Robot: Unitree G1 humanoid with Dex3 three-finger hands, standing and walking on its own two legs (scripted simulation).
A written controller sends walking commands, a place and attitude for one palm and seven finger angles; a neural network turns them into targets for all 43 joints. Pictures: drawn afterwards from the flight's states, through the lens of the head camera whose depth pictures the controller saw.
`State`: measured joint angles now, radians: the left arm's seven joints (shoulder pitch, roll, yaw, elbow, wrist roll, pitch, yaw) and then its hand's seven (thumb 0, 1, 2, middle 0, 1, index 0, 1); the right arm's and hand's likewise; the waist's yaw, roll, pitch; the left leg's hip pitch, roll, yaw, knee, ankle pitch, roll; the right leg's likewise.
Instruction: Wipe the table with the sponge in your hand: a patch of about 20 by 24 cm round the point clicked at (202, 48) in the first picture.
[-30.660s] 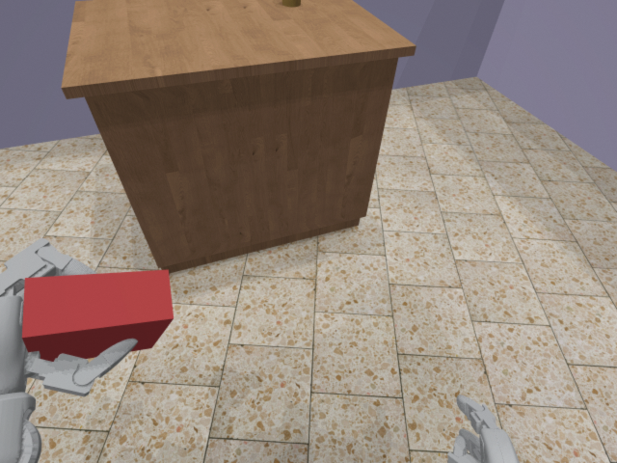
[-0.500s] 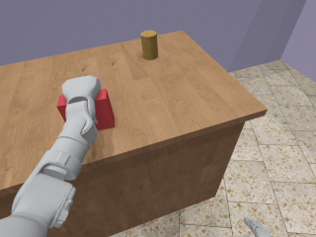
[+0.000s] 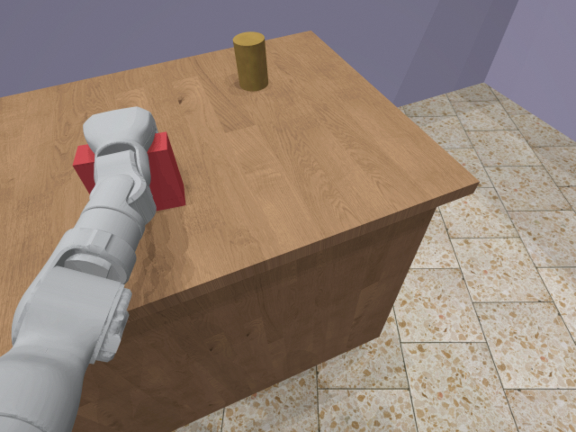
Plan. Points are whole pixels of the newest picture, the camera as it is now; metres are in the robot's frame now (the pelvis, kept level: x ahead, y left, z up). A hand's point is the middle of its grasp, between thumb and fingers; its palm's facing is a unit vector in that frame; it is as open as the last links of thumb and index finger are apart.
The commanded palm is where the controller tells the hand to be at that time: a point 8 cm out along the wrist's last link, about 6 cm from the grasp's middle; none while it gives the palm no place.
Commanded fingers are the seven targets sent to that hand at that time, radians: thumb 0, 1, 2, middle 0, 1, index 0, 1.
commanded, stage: wipe forward along the third lane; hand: left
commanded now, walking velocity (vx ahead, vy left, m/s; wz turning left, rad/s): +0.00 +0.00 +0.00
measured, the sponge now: (139, 185) +0.46 +0.24 +0.10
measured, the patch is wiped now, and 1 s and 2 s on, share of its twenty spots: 0.95 1.00 1.00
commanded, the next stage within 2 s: wipe back along the third lane in 0.34 s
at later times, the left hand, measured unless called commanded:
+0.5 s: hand (131, 150) +0.50 +0.25 +0.14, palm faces -0.08 +0.01 -1.00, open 9.4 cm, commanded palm +0.47 +0.24 +0.16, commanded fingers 0.00 0.10 1.30 -1.20 -1.60 -1.20 -1.60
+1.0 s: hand (128, 164) +0.46 +0.24 +0.14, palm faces +0.02 +0.00 -1.00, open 9.4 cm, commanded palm +0.42 +0.23 +0.16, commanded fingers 0.00 0.10 1.30 -1.20 -1.60 -1.20 -1.60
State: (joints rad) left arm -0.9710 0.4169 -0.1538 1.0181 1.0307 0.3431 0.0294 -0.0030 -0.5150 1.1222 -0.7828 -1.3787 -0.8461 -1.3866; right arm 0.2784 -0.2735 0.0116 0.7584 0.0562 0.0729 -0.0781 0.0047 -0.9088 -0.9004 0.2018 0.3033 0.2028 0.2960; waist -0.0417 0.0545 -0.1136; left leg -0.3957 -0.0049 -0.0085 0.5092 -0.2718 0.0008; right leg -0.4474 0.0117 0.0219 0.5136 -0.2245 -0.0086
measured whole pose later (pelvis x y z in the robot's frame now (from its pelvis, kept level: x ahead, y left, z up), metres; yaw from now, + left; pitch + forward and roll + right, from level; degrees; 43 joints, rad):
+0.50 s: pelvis +0.00 +0.00 +0.00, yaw -1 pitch +13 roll +0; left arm -1.12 0.49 -0.11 1.18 1.06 0.34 0.04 0.00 -0.51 1.12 -0.78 -1.39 -0.84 -1.40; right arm 0.28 -0.27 0.01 0.74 0.04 0.06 -0.07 0.00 -0.91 -0.90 0.20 0.30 0.20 0.30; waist -0.09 0.05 -0.12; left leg -0.49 0.00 0.00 0.55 -0.29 0.00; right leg -0.53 0.02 0.03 0.53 -0.22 -0.01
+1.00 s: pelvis +0.03 +0.02 +0.00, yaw +0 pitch +8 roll +0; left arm -0.77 0.36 -0.23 0.71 0.99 0.50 0.03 -0.02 -0.47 1.12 -0.72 -1.45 -0.78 -1.47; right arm 0.16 -0.28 0.01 0.69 0.07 0.12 -0.05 0.01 -0.91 -0.90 0.20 0.30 0.20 0.30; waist 0.02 0.08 -0.14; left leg -0.31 -0.02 0.00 0.48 -0.31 0.02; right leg -0.36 0.00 0.03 0.48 -0.26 0.01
